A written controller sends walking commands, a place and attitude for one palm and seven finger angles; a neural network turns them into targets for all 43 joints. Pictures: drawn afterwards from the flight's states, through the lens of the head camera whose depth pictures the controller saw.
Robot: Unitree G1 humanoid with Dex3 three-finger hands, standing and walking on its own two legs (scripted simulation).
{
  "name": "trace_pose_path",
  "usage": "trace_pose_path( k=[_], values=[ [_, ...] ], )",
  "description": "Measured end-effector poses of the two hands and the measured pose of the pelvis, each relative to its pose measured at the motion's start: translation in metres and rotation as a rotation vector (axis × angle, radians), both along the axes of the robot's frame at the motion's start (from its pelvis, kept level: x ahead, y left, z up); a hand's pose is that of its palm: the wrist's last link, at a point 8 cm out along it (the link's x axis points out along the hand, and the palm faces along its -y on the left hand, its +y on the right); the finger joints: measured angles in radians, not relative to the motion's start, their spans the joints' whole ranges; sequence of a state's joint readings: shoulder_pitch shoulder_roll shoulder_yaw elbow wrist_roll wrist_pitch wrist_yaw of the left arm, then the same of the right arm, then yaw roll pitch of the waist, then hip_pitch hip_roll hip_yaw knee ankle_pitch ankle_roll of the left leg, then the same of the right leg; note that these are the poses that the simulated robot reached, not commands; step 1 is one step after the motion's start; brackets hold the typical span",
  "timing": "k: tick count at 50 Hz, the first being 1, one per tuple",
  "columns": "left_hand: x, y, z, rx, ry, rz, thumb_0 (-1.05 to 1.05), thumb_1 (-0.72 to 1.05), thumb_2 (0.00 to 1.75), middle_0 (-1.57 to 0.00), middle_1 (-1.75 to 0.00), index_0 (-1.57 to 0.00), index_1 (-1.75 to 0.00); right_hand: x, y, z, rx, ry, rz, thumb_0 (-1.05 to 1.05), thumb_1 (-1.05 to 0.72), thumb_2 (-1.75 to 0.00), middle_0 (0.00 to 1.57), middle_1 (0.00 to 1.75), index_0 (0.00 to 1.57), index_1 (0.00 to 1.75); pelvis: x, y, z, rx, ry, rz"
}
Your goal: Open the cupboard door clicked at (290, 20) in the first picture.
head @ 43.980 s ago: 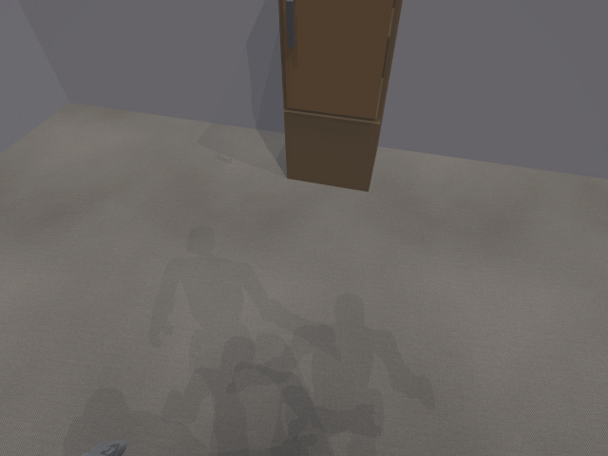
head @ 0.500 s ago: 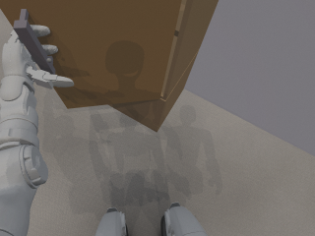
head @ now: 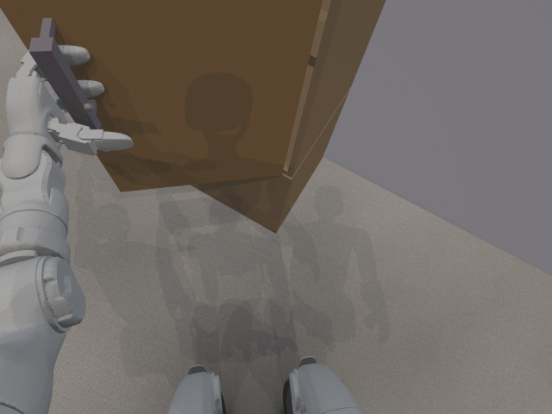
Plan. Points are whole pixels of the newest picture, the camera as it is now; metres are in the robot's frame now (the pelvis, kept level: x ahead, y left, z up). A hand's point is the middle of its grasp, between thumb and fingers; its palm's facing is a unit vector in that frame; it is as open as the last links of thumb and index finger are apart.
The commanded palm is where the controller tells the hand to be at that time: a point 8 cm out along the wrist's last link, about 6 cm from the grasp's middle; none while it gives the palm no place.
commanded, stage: close the thumb around the handle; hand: left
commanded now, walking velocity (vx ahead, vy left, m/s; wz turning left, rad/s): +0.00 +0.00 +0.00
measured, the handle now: (72, 82) +0.57 +0.24 +0.08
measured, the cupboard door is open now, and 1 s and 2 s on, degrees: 40 44 80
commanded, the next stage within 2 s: pull the door open along its arc in 0.56 s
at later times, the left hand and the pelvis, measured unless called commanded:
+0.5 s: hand (89, 108) +0.52 +0.21 +0.08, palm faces +0.05 -1.00 -0.01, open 5.7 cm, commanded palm +0.50 +0.25 +0.08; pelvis +0.00 +0.00 +0.00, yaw +0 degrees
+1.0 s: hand (94, 125) +0.50 +0.20 +0.08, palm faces +0.08 -1.00 -0.01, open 5.7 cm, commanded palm +0.43 +0.24 +0.08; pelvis +0.01 +0.00 +0.01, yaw -1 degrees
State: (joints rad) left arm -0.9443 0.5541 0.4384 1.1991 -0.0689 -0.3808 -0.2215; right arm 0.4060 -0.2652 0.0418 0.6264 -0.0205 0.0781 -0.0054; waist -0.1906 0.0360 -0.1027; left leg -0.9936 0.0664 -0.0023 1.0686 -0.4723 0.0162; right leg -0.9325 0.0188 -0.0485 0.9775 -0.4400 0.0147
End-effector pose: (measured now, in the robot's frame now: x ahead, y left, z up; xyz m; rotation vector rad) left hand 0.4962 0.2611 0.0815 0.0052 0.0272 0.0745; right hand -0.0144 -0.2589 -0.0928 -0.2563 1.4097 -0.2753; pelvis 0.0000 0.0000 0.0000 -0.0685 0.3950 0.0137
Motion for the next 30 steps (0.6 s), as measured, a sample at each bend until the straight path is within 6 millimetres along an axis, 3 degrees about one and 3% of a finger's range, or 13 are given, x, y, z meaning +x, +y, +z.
trace_pose_path(
  k=[7,22,30],
  values=[
    [0.0009,-0.0021,-0.0004,-0.001,-0.002,0.002,-0.01,-0.15,0.45,-0.32,-1.24,-0.33,-1.24,0.0013,0.0034,-0.0008,0.006,-0.003,-0.001,0.01,-0.9,-0.9,0.2,0.3,0.2,0.3,0.0006,0.0018,0.0001,0.0,0.0,-0.001],
    [0.0022,0.0048,-0.0043,-0.002,0.017,0.008,0.0,0.63,0.78,-0.38,-1.32,-0.38,-1.32,-0.0005,0.0041,-0.0011,0.002,0.004,-0.004,0.01,-0.9,-0.9,0.2,0.3,0.2,0.3,0.0003,0.0026,-0.0009,-0.002,0.002,-0.003],
    [0.0053,-0.0004,-0.0046,-0.006,0.003,-0.011,0.01,0.74,0.85,-0.38,-1.35,-0.39,-1.34,-0.0014,0.0019,-0.0003,-0.011,0.006,-0.002,0.01,-0.9,-0.9,0.2,0.3,0.2,0.3,-0.0001,0.0027,-0.002,-0.003,0.009,-0.002]
  ],
)
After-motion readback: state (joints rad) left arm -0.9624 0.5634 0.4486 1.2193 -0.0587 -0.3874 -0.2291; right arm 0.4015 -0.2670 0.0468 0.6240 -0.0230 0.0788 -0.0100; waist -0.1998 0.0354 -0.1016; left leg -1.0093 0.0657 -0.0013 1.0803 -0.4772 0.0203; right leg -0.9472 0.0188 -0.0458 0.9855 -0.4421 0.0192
